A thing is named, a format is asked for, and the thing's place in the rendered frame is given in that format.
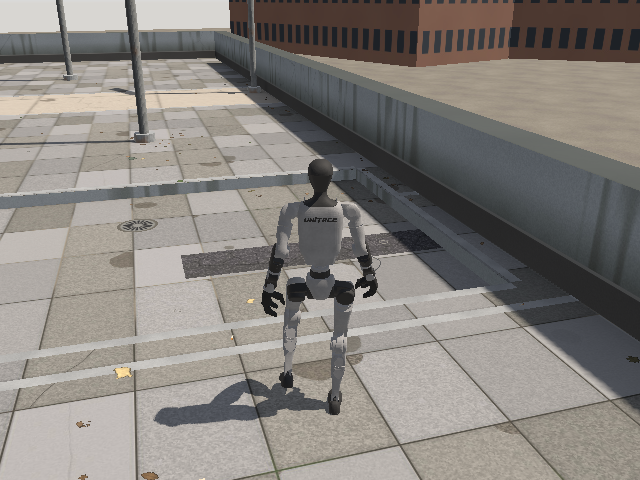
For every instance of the left robot forearm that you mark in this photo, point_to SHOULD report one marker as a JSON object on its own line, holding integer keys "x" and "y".
{"x": 273, "y": 273}

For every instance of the right robot upper arm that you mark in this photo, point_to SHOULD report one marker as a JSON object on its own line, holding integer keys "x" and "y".
{"x": 352, "y": 213}

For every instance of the right robot shin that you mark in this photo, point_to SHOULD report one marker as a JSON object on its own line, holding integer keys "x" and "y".
{"x": 337, "y": 370}

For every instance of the robot right hand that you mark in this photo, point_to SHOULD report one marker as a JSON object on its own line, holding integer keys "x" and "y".
{"x": 364, "y": 283}

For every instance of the left robot upper arm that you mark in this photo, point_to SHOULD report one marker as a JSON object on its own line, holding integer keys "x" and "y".
{"x": 289, "y": 211}

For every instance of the right robot forearm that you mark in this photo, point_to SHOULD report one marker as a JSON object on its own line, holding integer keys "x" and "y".
{"x": 366, "y": 265}

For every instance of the robot left hand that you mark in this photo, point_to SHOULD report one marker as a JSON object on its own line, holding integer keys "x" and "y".
{"x": 267, "y": 302}

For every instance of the right robot foot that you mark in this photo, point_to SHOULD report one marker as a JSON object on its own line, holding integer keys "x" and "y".
{"x": 334, "y": 406}

